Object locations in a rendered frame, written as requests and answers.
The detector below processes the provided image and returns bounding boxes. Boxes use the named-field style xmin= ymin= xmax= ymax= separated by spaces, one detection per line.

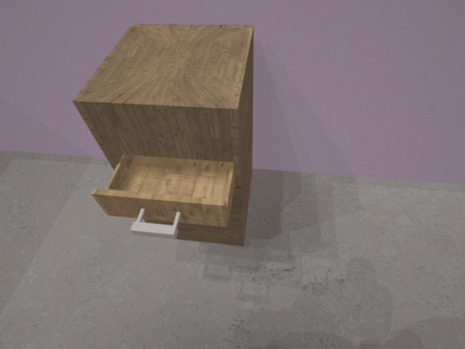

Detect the cabinet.
xmin=73 ymin=23 xmax=254 ymax=246

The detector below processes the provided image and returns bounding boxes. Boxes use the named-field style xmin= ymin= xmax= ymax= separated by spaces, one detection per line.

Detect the handle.
xmin=130 ymin=209 xmax=181 ymax=239

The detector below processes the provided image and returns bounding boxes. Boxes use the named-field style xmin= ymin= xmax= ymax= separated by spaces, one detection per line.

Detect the drawer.
xmin=91 ymin=154 xmax=235 ymax=228

